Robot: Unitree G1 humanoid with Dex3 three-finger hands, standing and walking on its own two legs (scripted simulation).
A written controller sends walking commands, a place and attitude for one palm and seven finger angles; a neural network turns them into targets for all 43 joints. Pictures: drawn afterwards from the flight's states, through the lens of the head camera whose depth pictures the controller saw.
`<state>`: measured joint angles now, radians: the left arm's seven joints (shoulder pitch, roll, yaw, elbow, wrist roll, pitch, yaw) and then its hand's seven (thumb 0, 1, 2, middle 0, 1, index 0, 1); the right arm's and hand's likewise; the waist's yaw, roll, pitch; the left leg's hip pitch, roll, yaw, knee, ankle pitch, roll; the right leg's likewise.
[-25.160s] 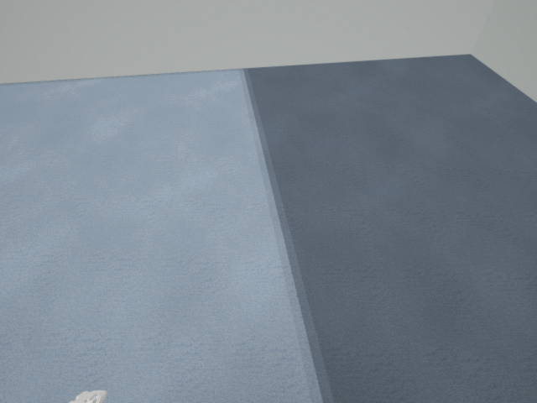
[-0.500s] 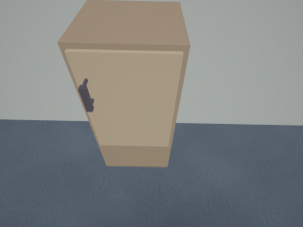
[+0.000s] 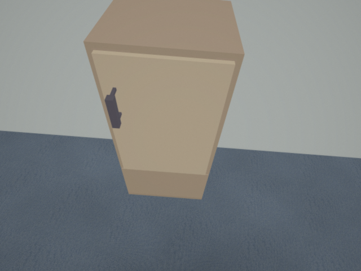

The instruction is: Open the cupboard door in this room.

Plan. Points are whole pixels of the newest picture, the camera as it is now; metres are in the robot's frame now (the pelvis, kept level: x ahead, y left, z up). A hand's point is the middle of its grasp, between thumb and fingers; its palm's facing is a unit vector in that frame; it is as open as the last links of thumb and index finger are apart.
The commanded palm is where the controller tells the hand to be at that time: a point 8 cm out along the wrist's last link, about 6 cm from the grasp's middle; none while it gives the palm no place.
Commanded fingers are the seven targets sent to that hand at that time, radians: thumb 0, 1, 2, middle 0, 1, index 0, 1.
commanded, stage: come to a stop and stand still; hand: left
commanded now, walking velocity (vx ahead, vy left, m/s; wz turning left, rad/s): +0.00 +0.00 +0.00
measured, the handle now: (115, 107) +0.57 +0.26 -0.01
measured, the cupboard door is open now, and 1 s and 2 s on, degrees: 0 0 0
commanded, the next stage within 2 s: look again from close up in 0.92 s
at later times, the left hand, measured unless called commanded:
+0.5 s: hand out of the picture +0.07 +0.18 -0.16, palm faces +0.04 -0.97 -0.22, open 7.3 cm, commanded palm none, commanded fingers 0.00 0.90 0.90 -0.20 -0.30 -0.20 -0.30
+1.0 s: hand out of the picture -0.02 +0.17 -0.16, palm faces +0.01 -0.98 -0.21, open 7.4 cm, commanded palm none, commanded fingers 0.00 0.90 0.90 -0.20 -0.30 -0.20 -0.30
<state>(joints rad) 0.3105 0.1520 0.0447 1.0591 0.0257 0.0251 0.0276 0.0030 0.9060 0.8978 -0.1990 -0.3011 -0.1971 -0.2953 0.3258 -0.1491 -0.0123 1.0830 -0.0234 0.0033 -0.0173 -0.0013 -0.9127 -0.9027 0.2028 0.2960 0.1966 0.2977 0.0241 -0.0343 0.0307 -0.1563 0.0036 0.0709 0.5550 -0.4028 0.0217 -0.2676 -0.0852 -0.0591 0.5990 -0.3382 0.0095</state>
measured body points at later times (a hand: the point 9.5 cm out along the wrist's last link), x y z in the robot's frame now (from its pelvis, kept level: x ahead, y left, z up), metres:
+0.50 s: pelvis +0.02 +0.00 +0.01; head +0.05 +0.00 +0.45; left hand +0.07 +0.23 -0.15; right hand +0.02 -0.22 -0.16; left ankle -0.06 +0.10 -0.73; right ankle +0.02 -0.10 -0.73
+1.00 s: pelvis -0.01 +0.00 +0.01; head +0.00 -0.03 +0.46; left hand -0.02 +0.22 -0.14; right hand -0.04 -0.22 -0.16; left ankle -0.07 +0.10 -0.73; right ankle +0.02 -0.10 -0.73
